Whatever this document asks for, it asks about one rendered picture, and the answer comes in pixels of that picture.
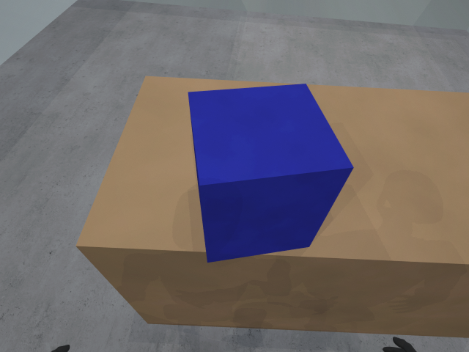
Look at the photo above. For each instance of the carton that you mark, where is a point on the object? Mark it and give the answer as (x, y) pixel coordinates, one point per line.
(269, 168)

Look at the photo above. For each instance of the pedestal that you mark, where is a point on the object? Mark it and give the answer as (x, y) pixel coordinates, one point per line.
(391, 257)

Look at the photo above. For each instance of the right robot hand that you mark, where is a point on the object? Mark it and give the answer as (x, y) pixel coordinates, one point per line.
(402, 344)

